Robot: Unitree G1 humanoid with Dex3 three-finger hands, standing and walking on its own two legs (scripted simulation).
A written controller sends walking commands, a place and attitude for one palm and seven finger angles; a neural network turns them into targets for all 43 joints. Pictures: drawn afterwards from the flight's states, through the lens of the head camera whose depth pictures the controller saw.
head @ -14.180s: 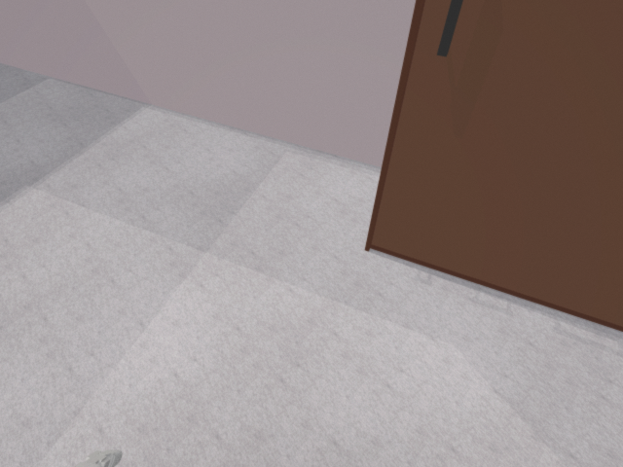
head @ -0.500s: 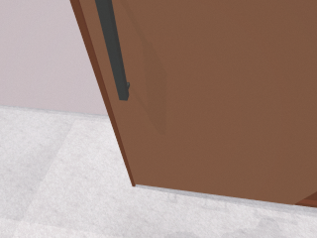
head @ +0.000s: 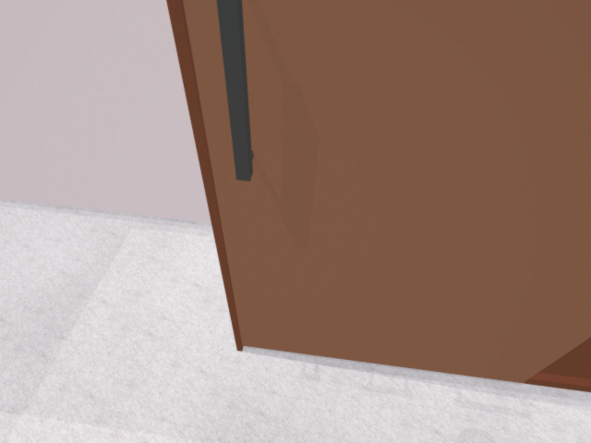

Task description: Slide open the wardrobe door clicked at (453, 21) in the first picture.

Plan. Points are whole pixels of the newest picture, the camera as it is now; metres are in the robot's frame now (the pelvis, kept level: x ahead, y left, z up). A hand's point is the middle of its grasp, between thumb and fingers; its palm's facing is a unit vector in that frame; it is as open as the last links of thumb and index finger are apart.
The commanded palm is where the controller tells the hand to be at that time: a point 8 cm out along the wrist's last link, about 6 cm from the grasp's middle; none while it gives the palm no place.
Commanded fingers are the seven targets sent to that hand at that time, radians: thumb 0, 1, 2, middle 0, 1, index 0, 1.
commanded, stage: come to a stop and stand still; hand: left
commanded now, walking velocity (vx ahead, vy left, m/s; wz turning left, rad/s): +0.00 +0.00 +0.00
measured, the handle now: (240, 86) +0.52 +0.12 +0.23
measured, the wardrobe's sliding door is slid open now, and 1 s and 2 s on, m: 0.00 0.00 0.00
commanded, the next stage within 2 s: look again from close up in 0.32 s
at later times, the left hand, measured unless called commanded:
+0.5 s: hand out of the picture +0.01 +0.19 -0.18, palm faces +0.03 -0.98 -0.20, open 7.4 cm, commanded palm none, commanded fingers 0.00 0.90 0.90 -0.20 -0.30 -0.20 -0.30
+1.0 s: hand out of the picture +0.01 +0.19 -0.18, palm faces +0.01 -0.98 -0.17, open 7.4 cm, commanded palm none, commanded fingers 0.00 0.90 0.90 -0.20 -0.30 -0.20 -0.30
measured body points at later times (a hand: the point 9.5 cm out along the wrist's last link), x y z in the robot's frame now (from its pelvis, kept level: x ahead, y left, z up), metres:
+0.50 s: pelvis +0.01 +0.02 -0.01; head -0.02 +0.02 +0.44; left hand +0.01 +0.24 -0.16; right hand +0.02 -0.20 -0.16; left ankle +0.02 +0.12 -0.74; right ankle +0.05 -0.10 -0.74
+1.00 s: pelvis +0.01 +0.03 +0.00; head +0.00 +0.04 +0.45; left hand +0.01 +0.25 -0.16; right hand +0.01 -0.19 -0.16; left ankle +0.03 +0.12 -0.74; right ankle +0.05 -0.10 -0.74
